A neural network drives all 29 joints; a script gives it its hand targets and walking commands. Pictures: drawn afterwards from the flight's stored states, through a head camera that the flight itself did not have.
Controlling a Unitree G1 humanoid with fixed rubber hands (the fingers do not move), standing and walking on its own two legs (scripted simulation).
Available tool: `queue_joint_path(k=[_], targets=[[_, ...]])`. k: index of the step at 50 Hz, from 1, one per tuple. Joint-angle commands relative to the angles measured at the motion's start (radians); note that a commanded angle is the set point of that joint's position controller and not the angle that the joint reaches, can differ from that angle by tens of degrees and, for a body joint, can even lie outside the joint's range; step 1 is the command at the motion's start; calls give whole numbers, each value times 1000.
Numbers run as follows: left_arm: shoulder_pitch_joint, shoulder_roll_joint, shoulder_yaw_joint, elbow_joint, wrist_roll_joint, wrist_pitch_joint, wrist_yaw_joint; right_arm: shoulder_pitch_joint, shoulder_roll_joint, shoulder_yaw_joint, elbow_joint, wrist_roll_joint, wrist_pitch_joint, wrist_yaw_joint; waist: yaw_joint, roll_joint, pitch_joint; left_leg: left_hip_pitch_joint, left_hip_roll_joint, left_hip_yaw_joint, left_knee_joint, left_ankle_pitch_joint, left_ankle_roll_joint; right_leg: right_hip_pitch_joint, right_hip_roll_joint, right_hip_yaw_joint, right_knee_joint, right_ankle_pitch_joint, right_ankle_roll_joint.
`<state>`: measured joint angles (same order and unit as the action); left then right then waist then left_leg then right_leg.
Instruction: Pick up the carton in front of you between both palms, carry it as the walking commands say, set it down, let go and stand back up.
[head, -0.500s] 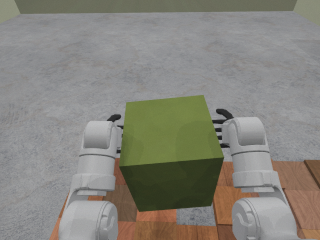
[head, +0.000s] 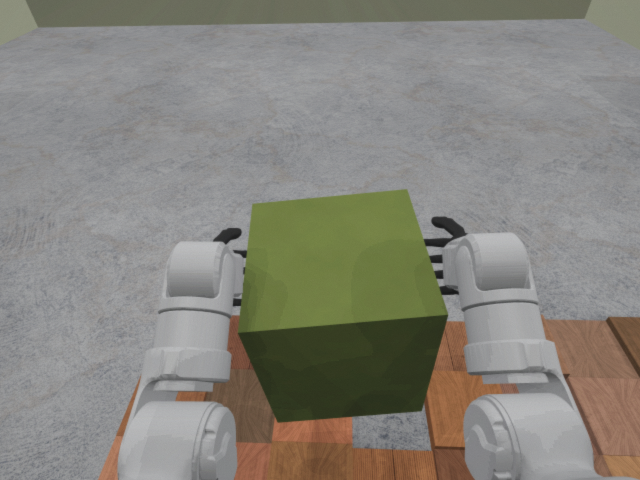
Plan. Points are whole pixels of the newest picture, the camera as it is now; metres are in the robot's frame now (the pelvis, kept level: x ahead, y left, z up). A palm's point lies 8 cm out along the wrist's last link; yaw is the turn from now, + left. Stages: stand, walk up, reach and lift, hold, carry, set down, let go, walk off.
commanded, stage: carry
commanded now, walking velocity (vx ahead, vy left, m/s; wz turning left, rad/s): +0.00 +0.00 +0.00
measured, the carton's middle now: (339, 310) +0.36 +0.00 +0.04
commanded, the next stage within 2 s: none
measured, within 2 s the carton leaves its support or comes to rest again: neither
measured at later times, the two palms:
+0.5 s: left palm (214, 233) +0.39 +0.16 +0.16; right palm (448, 222) +0.39 -0.13 +0.17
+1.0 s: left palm (239, 167) +0.62 +0.17 +0.11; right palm (401, 169) +0.62 -0.12 +0.10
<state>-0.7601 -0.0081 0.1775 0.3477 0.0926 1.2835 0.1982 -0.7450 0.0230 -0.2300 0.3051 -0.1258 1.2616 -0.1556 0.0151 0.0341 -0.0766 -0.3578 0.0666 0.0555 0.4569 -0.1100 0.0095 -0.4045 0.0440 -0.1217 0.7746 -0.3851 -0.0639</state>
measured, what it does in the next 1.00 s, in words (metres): walks ahead: left foot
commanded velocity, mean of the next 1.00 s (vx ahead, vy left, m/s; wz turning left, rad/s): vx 0.42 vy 0.00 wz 0.00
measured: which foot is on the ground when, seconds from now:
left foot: down 0.00-0.68, up 0.70-0.92, down 0.94-1.00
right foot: down 0.00-0.96, up 0.98-1.00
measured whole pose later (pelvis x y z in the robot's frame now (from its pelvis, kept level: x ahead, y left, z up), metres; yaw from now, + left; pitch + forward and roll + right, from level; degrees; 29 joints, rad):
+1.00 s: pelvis +0.31 +0.02 +0.01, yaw -1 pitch +2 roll +1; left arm -0.42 -0.16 0.18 -0.19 0.10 1.28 0.29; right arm -0.39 0.19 -0.16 -0.15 -0.17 1.23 -0.20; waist 0.01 -0.02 -0.03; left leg -0.51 0.00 0.21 0.61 -0.13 0.10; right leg -0.12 -0.09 -0.07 0.92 -0.49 0.01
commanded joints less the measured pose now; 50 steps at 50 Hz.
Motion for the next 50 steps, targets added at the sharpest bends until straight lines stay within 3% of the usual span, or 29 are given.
queue_joint_path(k=[1, 9, 13, 14, 17, 20, 21, 22, 23, 24, 25, 27, 28, 31, 32, 33, 34, 35, 36, 37, 38, 40, 42, 43, 46, 47, 48, 49, 50], targets=[[-816, -1172, -419, -187, -493, -72, -328, -776, 1157, 450, -113, 494, -34, 291, -11, 2, -427, 228, 106, -94, -18, 129, 27, 65, -149, 185, -159, 120, -26], [-815, -1172, -419, -186, -493, -71, -329, -779, 1157, 450, -115, 494, -33, 290, -11, 2, -428, 229, 107, -92, -18, 131, 26, 66, -149, 184, -160, 121, -26], [-866, -1172, -434, -232, -511, -63, -322, -831, 1158, 468, -172, 517, -26, 285, -28, -1, -386, 170, 89, -106, -78, -402, 33, 23, -143, 199, -230, -270, -42], [-890, -1179, -438, -249, -515, -57, -318, -852, 1158, 481, -189, 523, -20, 283, -27, -1, -361, 121, 83, -101, -72, -463, 35, 35, -150, 216, -262, -323, -52], [-874, -1156, -437, -278, -514, -29, -304, -844, 1160, 499, -217, 541, 9, 277, 9, -103, -350, 27, -19, 50, 121, -193, 13, 146, -239, 326, -325, -304, -113], [-814, -1137, -427, -311, -502, 15, -296, -782, 1149, 475, -232, 530, 51, 277, 11, -116, -363, 49, -26, 59, 32, -196, 25, 160, -267, 306, -265, -243, -133], [-789, -1130, -420, -315, -493, 29, -296, -762, 1143, 467, -234, 525, 67, 278, 0, -91, -380, 174, -5, 43, -9, -179, 28, 82, -246, 247, -201, -192, -102], [-767, -1133, -412, -329, -486, 44, -301, -738, 1126, 459, -236, 511, 76, 280, -23, 16, -388, 290, 89, -104, -69, -263, 57, -44, -186, 144, -88, -173, -44], [-754, -1145, -417, -334, -480, 62, -305, -684, 1126, 456, -221, 497, 90, 282, -40, 181, -373, 388, 247, -360, -181, -365, 117, -192, -107, 34, 116, -156, 16], [-743, -1147, -415, -327, -476, 79, -310, -649, 1121, 454, -212, 481, 101, 284, -42, 210, -323, 453, 324, -482, -217, -372, 172, -320, -70, 9, 124, -181, 46], [-715, -1151, -414, -321, -468, 91, -316, -619, 1124, 455, -224, 471, 110, 283, -43, 172, -294, 485, 337, -488, -231, -320, 191, -371, -74, 15, 103, -212, 55], [-633, -1167, -414, -312, -454, 102, -331, -563, 1132, 455, -265, 446, 118, 280, -41, 113, -302, 512, 322, -393, -230, -217, 166, -327, -76, 4, -11, -197, 60], [-582, -1184, -418, -305, -448, 102, -339, -534, 1139, 458, -293, 433, 119, 280, -40, 129, -312, 489, 296, -322, -224, -181, 131, -253, -69, -14, -78, -158, 58], [-476, -1227, -450, -339, -427, 80, -346, -489, 1172, 502, -385, 423, 116, 296, -24, 118, -334, 378, 161, -84, -126, -54, 47, 22, -44, -35, -242, -21, 25], [-449, -1240, -470, -362, -422, 72, -345, -457, 1184, 526, -406, 426, 112, 301, -21, 73, -350, 307, 116, -17, -27, 47, 28, 150, -73, 16, -268, 10, 1], [-403, -1234, -485, -387, -408, 60, -343, -444, 1189, 546, -442, 426, 106, 308, -3, -41, -385, 139, 71, 60, 156, 135, -2, 345, -152, 143, -238, 117, -59], [-360, -1228, -509, -410, -403, 50, -337, -442, 1195, 580, -459, 436, 105, 315, 41, -158, -386, -109, 24, 104, 301, 73, -28, 526, -233, 297, -233, 288, -126], [-349, -1217, -530, -452, -398, 43, -332, -445, 1204, 609, -474, 447, 98, 321, 71, -286, -327, -407, -43, 104, 412, -342, -30, 676, -329, 476, -308, 489, -196], [-361, -1204, -560, -507, -401, 38, -328, -432, 1213, 637, -486, 455, 91, 326, 95, -267, -256, -629, -35, 32, 517, -548, -12, 758, -411, 590, -328, 634, -262], [-368, -1194, -595, -554, -402, 31, -323, -415, 1216, 661, -498, 457, 81, 328, 117, -178, -247, -728, 2, -32, 595, -605, 7, 800, -443, 624, -305, 646, -273], [-354, -1198, -630, -594, -415, 29, -323, -366, 1214, 675, -498, 462, 73, 328, 117, -112, -275, -756, 24, -55, 641, -601, 25, 820, -455, 610, -313, 575, -246], [-350, -1197, -694, -675, -441, 14, -333, -297, 1197, 692, -541, 446, 41, 322, 88, -76, -286, -704, 64, -62, 567, -474, 24, 780, -442, 502, -398, 400, -171], [-298, -1244, -727, -674, -483, 8, -360, -246, 1171, 718, -603, 426, 19, 307, 35, -88, -251, -378, 29, 36, 274, -196, -3, 522, -327, 255, -477, 407, -91], [-294, -1239, -740, -672, -496, 2, -373, -246, 1163, 740, -626, 419, 5, 299, 29, -142, -244, -219, -41, 142, 188, -128, -8, 440, -276, 151, -475, 516, -54], [-290, -1178, -744, -645, -516, -4, -390, -238, 1175, 773, -599, 429, -29, 291, -37, -190, -362, 267, -162, 262, 54, 61, 26, 333, -216, -56, -225, 933, 16], [-290, -1154, -742, -622, -504, -8, -392, -254, 1162, 786, -593, 434, -37, 292, -66, -155, -440, 463, -152, 251, 32, 16, 27, 267, -185, -93, -46, 824, 39], [-296, -1127, -734, -584, -489, -12, -396, -277, 1142, 791, -579, 435, -44, 295, -101, -88, -499, 635, -27, 51, 37, -176, 47, 113, -154, -70, 173, 561, 58], [-324, -1151, -720, -528, -483, -13, -402, -313, 1100, 780, -540, 423, -57, 299, -80, 155, -498, 685, 245, -511, -92, -197, 183, -129, -15, -14, 415, 38, 83], [-281, -1146, -712, -436, -458, -16, -400, -324, 1106, 800, -507, 436, -48, 300, -57, 124, -472, 688, 312, -653, -153, -90, 240, -235, -8, 118, 546, -119, 58]])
